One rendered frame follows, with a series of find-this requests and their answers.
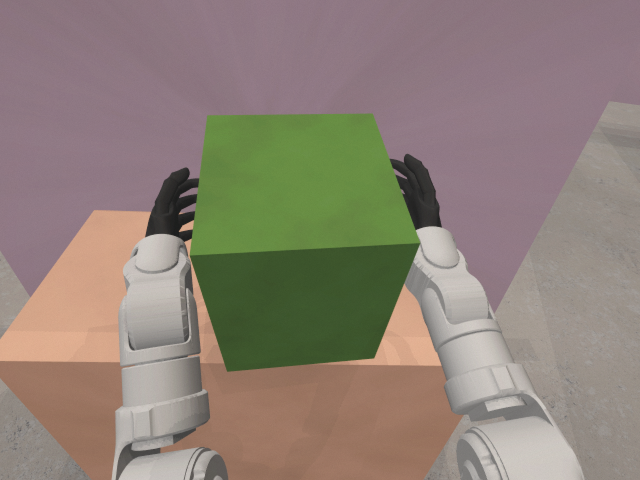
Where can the robot right hand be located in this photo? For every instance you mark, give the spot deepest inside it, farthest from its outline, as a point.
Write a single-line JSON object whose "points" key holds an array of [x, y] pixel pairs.
{"points": [[420, 194]]}

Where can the robot left forearm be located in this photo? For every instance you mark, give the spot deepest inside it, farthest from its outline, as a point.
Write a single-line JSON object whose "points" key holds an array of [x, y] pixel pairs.
{"points": [[163, 399]]}

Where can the pedestal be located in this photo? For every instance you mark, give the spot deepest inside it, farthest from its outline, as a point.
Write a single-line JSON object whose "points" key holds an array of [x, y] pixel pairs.
{"points": [[386, 418]]}

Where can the robot right upper arm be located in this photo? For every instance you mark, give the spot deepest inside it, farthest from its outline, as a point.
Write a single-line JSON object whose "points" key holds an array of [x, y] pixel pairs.
{"points": [[527, 448]]}

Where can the robot left hand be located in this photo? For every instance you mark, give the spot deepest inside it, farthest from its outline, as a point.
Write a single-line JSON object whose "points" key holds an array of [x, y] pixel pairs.
{"points": [[164, 218]]}

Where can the robot left upper arm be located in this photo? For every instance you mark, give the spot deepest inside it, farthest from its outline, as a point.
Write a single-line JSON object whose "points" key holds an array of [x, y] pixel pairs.
{"points": [[190, 464]]}

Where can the carton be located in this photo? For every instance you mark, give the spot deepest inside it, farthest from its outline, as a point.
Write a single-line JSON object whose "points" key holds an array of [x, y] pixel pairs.
{"points": [[302, 240]]}

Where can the robot right forearm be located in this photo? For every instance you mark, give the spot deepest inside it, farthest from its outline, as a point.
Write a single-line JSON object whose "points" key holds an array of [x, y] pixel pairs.
{"points": [[483, 380]]}

